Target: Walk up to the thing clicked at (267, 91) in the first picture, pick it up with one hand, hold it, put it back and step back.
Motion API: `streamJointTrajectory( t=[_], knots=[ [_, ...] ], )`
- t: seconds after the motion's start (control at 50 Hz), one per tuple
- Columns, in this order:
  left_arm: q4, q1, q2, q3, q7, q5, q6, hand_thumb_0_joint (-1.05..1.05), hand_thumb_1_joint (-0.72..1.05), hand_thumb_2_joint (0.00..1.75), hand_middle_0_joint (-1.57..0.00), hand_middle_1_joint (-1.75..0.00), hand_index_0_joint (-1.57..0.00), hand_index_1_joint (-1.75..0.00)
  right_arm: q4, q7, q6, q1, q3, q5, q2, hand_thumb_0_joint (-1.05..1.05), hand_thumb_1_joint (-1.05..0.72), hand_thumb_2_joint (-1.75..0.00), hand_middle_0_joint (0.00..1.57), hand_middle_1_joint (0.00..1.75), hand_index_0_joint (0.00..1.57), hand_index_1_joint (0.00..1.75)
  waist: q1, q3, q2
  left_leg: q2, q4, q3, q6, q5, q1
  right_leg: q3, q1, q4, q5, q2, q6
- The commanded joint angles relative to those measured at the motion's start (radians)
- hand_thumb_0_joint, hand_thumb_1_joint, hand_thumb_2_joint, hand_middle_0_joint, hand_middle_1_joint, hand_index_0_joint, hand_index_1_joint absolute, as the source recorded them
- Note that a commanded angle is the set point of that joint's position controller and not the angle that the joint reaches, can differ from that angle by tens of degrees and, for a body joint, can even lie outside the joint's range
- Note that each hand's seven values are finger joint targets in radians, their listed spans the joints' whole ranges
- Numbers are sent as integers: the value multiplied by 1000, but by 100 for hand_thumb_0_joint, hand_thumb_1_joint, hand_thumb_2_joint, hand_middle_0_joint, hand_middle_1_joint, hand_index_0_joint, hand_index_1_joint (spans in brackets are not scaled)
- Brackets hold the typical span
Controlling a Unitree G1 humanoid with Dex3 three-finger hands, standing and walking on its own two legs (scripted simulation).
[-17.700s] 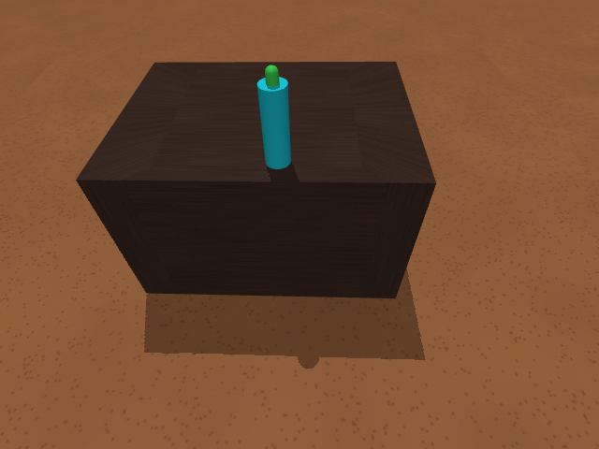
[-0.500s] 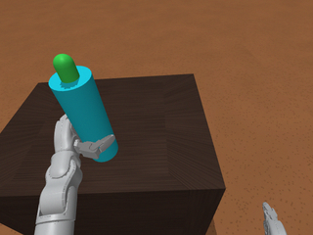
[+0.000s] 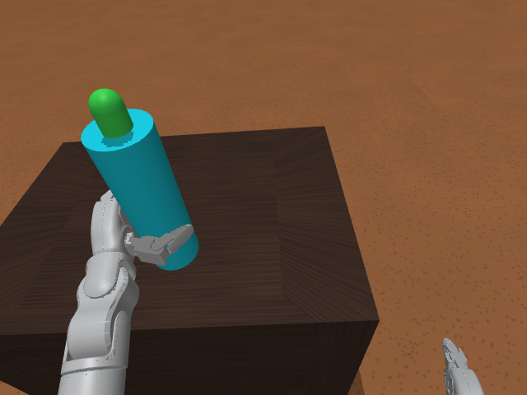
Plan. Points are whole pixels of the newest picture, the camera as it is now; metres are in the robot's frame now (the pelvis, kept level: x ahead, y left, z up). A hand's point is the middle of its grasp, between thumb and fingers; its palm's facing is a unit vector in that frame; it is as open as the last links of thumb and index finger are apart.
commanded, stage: hold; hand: left
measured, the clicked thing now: (147, 190) +0.33 +0.16 +0.21
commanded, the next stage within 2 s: crouch in 0.18 s
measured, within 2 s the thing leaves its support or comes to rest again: neither
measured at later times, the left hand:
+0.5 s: hand (155, 225) +0.33 +0.17 +0.14, palm faces +0.19 -0.98 +0.03, open 10.4 cm
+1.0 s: hand (158, 236) +0.38 +0.20 +0.06, palm faces +0.20 -0.98 +0.02, open 10.4 cm
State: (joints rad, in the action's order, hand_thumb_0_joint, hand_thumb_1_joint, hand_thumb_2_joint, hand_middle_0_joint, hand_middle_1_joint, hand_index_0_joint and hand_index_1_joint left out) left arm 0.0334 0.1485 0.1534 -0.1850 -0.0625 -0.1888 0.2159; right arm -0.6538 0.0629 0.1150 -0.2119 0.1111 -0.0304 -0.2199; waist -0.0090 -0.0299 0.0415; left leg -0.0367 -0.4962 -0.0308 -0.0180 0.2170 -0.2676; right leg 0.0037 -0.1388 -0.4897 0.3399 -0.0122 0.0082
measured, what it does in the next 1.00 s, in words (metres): stands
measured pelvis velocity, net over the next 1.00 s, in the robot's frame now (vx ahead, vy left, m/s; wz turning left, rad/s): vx -0.01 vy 0.01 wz -0.01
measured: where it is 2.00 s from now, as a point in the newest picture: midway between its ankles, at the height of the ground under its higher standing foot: outside the picture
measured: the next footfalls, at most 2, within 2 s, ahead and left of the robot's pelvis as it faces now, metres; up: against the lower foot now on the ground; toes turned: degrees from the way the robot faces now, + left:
none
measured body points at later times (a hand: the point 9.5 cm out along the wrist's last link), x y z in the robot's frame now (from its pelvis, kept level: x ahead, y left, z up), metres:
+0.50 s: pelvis -0.01 +0.00 +0.00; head -0.02 -0.01 +0.45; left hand +0.31 +0.22 +0.14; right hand +0.16 -0.26 -0.08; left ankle +0.03 +0.13 -0.74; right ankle -0.05 -0.12 -0.74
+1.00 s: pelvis -0.01 +0.01 -0.02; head +0.02 +0.01 +0.43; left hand +0.36 +0.25 +0.06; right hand +0.14 -0.27 -0.09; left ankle +0.03 +0.13 -0.74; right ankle -0.05 -0.12 -0.74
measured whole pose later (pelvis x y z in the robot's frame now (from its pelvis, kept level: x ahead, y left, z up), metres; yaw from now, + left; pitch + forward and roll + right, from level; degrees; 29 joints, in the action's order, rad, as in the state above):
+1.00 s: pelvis -0.01 +0.01 -0.02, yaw -1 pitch +6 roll -1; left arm -0.60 0.36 0.25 -0.26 0.01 -0.18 -0.23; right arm -0.59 0.05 0.09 -0.21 0.10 -0.02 -0.23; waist -0.05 -0.06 0.00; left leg -0.05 -0.66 -0.04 -0.01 0.27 -0.51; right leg -0.01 -0.38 -0.65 0.39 0.00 0.01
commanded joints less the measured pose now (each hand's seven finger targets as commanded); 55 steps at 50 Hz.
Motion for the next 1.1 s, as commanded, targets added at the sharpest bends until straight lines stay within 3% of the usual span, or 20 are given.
streamJointTrajectory(
  t=[0.0,0.04,0.08,0.12,0.22,0.24,0.28,0.34,0.44,0.66,0.7,0.74,0.78,0.84,0.88,0.9,0.98,1.02,1.06,1.08],
  knots=[
    [240,296,107,-30,10,-10,-61,0,13,126,-130,-143,-133,-143,157,5,58,121,33,2,-122,0,54,-5,5,5,5,5,2,-197,-74,24,9,-6,44,-263,210,24,-81,78,-354,13,17],
    [254,299,128,-40,11,-6,-58,0,12,127,-130,-143,-133,-143,163,6,58,131,40,0,-133,0,54,-5,5,5,5,5,4,-201,-68,26,8,-8,45,-276,214,22,-85,77,-369,9,18],
    [182,238,75,-2,14,-4,-45,0,12,127,-130,-143,-132,-143,137,2,54,116,22,2,-115,0,54,-5,5,5,5,5,4,-170,-83,24,13,-6,45,-247,196,26,-97,82,-335,12,15],
    [305,334,143,-47,7,-7,-64,0,13,127,-130,-143,-132,-143,151,6,58,137,50,3,-153,0,54,-5,5,5,5,5,11,-206,-48,25,23,-5,40,-223,207,25,-94,85,-306,12,8],
    [336,349,147,-53,-5,-3,-80,0,13,127,-128,-142,-131,-142,151,12,60,102,38,3,-131,0,54,-5,5,5,5,5,2,-215,-41,24,16,-6,38,-225,219,25,-87,81,-307,12,8],
    [236,276,128,-58,-5,-2,-69,0,12,127,-129,-143,-131,-143,148,13,59,106,38,4,-132,0,54,-5,5,5,5,5,1,-194,-76,24,16,-5,40,-216,207,26,-84,83,-298,14,12],
    [302,329,142,-48,-3,-4,-74,0,8,127,-125,-138,-127,-138,141,14,58,116,47,2,-141,0,54,-5,5,5,5,5,1,-231,-33,23,13,-4,40,-252,229,24,-85,75,-334,13,10],
    [226,301,107,-26,4,-9,-57,0,6,124,-125,-138,-128,-138,154,10,60,130,22,-1,-117,0,55,-5,5,5,5,5,-6,-163,-70,25,19,-6,42,-226,196,24,-104,84,-321,12,13],
    [114,330,139,-74,10,-5,-74,0,0,123,-125,-139,-129,-139,157,6,64,124,35,1,-139,0,56,-5,5,5,5,5,-8,-129,-94,25,36,-6,40,-140,168,23,-131,97,-235,12,6],
    [-161,463,212,-107,43,1,-323,0,12,128,-124,-139,-127,-139,133,4,61,142,42,6,-147,0,57,-5,5,5,5,5,-29,-246,-43,19,-34,0,44,-173,142,12,-196,25,-271,7,6],
    [-182,521,220,-94,54,3,-377,0,13,128,-123,-138,-126,-138,151,3,57,141,12,10,-123,0,57,-5,5,5,5,5,-32,-276,-28,8,-53,8,40,-182,146,19,-222,2,-263,11,2],
    [-240,530,280,-131,50,7,-414,0,12,128,-124,-139,-127,-139,158,11,52,156,57,14,-186,0,56,-5,5,5,5,5,-25,-303,-23,6,-67,8,37,-169,133,16,-233,-14,-250,11,0],
    [-252,569,253,-97,59,7,-452,0,13,128,-123,-138,-125,-138,196,6,47,136,25,16,-152,0,56,-5,5,5,5,5,-27,-344,-16,0,-80,15,32,-174,139,21,-241,-31,-244,16,-4],
    [-363,522,254,-106,69,1,-485,0,13,128,-123,-138,-125,-138,181,4,36,91,32,14,-147,0,56,-5,5,5,5,5,-24,-311,-12,-1,-96,14,30,-165,88,22,-271,-49,-234,21,-6],
    [-391,541,293,-128,71,-2,-508,0,12,126,-123,-137,-126,-137,186,7,31,66,67,17,-193,0,56,-5,5,5,5,5,-38,-337,-18,0,-120,12,36,-196,89,18,-286,-65,-264,20,-2],
    [-388,555,261,-94,76,3,-518,0,12,128,-124,-138,-127,-138,197,0,29,64,35,15,-150,0,56,-5,5,5,5,5,-38,-343,-4,0,-125,12,35,-200,88,19,-299,-74,-266,21,-3],
    [-439,547,287,-121,80,-2,-551,0,13,128,-127,-140,-129,-140,244,-7,22,33,50,14,-167,0,55,-5,5,5,5,5,-39,-357,-17,-2,-155,16,37,-208,53,20,-307,-104,-271,24,-3],
    [-381,611,312,-127,81,-1,-574,0,11,128,-128,-141,-130,-141,273,-14,19,34,20,14,-132,0,55,-5,5,5,5,5,-34,-372,5,4,-174,9,41,-232,42,13,-308,-117,-299,19,1],
    [-489,558,267,-99,83,4,-569,0,11,129,-127,-140,-129,-141,284,-15,13,9,34,17,-146,0,55,-5,5,5,5,5,-54,-343,-26,1,-185,12,44,-218,19,15,-335,-126,-286,22,2],
    [-478,548,286,-120,80,-1,-575,0,11,127,-126,-139,-128,-140,293,-15,12,25,55,15,-174,0,54,-5,5,5,5,5,-49,-358,-26,1,-191,13,45,-220,18,11,-336,-132,-291,21,2]
  ],
)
